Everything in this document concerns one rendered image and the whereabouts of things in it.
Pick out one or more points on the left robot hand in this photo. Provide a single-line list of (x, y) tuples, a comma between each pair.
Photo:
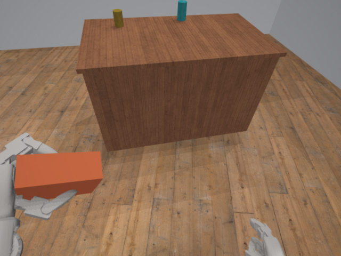
[(37, 207)]

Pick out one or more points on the sponge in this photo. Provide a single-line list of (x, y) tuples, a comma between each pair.
[(50, 175)]

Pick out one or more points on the robot left forearm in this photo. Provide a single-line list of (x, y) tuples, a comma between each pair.
[(11, 243)]

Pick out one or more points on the right robot hand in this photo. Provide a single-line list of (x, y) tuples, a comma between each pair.
[(270, 245)]

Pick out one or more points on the table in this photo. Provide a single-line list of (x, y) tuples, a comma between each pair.
[(159, 80)]

